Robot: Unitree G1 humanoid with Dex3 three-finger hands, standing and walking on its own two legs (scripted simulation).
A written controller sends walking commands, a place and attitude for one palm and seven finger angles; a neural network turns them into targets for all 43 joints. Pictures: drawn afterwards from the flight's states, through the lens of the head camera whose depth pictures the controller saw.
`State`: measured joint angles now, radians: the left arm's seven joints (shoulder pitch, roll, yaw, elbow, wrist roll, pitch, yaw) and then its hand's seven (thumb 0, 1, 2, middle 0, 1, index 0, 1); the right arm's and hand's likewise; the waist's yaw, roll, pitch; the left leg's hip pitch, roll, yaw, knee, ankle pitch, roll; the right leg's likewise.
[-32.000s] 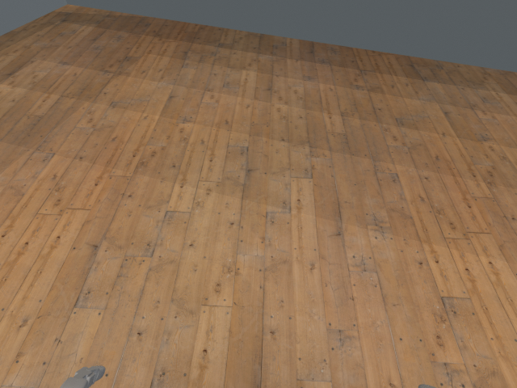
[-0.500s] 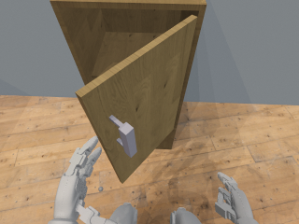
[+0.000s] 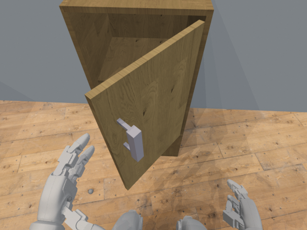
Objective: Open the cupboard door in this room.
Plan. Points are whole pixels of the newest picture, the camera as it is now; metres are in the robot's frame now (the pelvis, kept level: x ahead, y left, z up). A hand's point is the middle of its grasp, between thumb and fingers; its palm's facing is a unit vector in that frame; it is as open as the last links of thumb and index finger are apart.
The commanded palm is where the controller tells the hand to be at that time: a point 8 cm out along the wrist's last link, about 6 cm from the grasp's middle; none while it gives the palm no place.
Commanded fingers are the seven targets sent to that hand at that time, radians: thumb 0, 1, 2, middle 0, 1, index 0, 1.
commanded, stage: draw the hand back to the body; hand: left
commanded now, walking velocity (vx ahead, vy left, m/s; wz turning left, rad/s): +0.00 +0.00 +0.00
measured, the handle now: (130, 140) +0.33 +0.09 +0.06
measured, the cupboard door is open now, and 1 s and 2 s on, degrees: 51 51 51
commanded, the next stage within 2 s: step back with the hand held close in 1.40 s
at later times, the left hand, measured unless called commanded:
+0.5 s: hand (39, 178) +0.19 +0.22 +0.15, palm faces +0.19 -0.93 -0.32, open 15.1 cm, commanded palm +0.15 +0.26 +0.18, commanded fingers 0.00 0.03 0.52 -0.17 -0.30 -0.17 -0.30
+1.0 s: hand out of the picture +0.22 +0.27 +0.25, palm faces +0.43 -0.80 -0.42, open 9.3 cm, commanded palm +0.17 +0.31 +0.26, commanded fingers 0.00 0.90 0.90 -0.20 -0.30 -0.20 -0.30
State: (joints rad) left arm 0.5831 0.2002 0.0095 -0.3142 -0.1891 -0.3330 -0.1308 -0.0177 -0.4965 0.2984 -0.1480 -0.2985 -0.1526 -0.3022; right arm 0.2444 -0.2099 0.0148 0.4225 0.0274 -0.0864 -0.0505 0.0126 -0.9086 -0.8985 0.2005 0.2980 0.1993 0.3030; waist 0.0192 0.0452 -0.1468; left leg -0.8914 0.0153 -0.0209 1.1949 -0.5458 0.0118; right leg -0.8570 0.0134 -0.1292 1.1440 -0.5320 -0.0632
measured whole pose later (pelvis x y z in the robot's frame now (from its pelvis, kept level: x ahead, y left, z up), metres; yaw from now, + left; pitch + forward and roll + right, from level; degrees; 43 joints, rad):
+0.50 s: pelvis +0.02 +0.02 +0.06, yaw +0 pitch +4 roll -2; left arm 0.67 0.31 0.11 -0.45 -0.07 -0.06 0.07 -0.01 -0.28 0.39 -0.16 -0.30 -0.16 -0.30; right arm 0.27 -0.22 0.05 0.46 0.03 -0.09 -0.11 0.01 -0.91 -0.90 0.20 0.30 0.20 0.30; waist 0.03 0.06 -0.12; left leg -0.49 0.00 0.00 0.85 -0.44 0.03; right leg -0.45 0.01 -0.10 0.79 -0.41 -0.03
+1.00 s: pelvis +0.03 +0.01 +0.09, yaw +0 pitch -4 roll -1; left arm 0.50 0.36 0.31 -0.43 -0.05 -0.06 0.12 0.00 0.56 0.75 -0.19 -0.30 -0.20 -0.30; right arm 0.19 -0.23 0.06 0.62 0.00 -0.12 -0.08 0.01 -0.91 -0.90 0.20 0.30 0.20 0.30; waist 0.07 0.06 0.01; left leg -0.11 -0.02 0.02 0.45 -0.27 0.03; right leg -0.09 0.01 -0.07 0.42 -0.26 -0.03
